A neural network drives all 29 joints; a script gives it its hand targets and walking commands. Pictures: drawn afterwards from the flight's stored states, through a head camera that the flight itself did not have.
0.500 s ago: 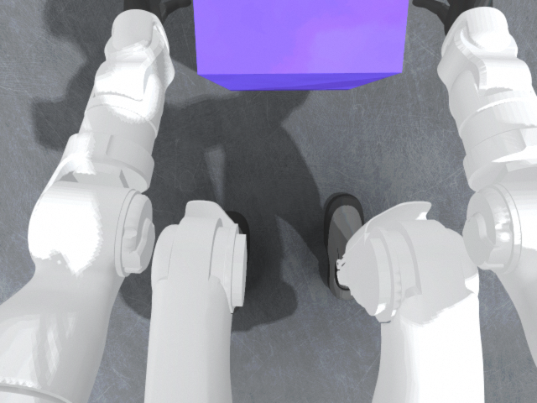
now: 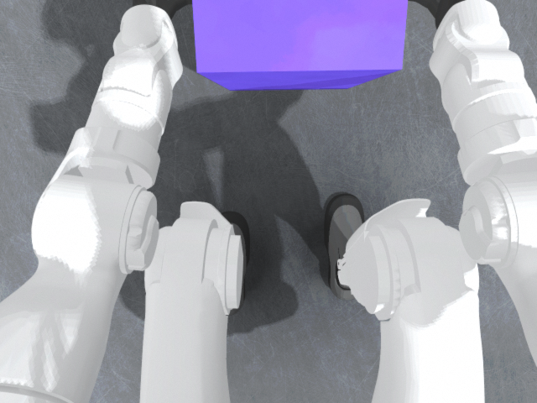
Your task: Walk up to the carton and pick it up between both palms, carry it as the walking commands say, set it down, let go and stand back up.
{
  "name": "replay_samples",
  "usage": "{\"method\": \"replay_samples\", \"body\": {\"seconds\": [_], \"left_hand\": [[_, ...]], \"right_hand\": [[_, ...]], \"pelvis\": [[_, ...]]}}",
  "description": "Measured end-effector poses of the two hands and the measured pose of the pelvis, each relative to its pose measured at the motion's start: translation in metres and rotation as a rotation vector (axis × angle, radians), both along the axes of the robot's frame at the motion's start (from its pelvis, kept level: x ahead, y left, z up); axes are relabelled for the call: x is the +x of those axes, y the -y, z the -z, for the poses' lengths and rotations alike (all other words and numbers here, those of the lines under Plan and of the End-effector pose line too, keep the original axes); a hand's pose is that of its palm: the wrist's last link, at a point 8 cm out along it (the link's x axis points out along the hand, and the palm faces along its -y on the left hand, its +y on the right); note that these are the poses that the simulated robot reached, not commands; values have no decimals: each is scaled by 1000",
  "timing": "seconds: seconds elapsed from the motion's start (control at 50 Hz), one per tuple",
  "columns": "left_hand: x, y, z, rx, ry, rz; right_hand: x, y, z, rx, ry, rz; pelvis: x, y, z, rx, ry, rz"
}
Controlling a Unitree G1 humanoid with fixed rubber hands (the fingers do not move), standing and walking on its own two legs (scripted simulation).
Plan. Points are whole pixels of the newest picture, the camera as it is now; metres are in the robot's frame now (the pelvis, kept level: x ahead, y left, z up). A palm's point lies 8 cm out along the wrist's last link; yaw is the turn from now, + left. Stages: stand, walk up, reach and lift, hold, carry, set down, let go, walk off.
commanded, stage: reach and lift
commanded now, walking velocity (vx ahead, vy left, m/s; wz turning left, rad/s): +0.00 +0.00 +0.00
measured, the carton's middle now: out of the picture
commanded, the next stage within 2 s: none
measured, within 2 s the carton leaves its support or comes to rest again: leaves its support in 0.84 s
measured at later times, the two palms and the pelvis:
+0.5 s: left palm (163, 2) +0.54 +0.13 -0.18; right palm out of the picture +0.53 -0.17 -0.18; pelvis +0.00 +0.00 +0.00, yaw +1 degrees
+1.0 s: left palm (172, 3) +0.54 +0.12 -0.17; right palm out of the picture +0.53 -0.17 -0.16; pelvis +0.01 +0.00 -0.01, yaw +1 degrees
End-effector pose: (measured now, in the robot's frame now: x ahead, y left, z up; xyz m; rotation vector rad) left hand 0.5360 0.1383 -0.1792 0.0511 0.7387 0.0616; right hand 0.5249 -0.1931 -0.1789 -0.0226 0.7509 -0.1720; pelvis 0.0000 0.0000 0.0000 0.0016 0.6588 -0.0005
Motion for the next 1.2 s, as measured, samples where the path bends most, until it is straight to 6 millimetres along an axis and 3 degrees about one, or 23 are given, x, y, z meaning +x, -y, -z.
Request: {"method": "replay_samples", "body": {"seconds": [0.26,0.92,1.2], "left_hand": [[2,8,-1,14,1,8],[0,20,-5,-38,-41,4],[4,20,-39,-32,23,-37]], "right_hand": [[5,-28,2,14,3,-52],[9,-20,-10,8,-44,-60],[8,-24,-40,18,22,-23]], "pelvis": [[0,1,-3,-1,0,-6],[9,0,7,-4,27,-21],[6,1,0,-4,0,-23]]}}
